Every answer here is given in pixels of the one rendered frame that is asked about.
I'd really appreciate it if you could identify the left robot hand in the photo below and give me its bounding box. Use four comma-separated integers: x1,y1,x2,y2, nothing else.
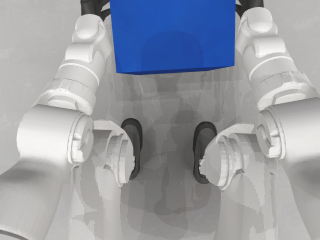
80,0,111,22

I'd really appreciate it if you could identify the right robot hand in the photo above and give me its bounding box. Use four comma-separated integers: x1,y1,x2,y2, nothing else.
235,0,264,19

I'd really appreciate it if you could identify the carton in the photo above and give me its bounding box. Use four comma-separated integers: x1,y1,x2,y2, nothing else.
109,0,236,75

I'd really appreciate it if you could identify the left robot thigh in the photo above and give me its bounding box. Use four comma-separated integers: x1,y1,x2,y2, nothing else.
66,129,132,240

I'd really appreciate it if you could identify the left robot forearm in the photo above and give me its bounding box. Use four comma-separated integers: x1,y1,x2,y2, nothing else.
16,14,112,152

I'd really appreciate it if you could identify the right robot shin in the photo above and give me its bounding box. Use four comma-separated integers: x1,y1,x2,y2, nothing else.
199,123,278,184

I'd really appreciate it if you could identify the right robot forearm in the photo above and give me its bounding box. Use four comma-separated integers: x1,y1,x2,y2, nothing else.
235,7,320,111

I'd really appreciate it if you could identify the robot left upper arm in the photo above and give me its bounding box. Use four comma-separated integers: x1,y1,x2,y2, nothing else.
0,104,94,240

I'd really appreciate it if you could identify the robot right upper arm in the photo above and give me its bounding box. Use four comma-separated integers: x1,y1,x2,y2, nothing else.
256,97,320,240

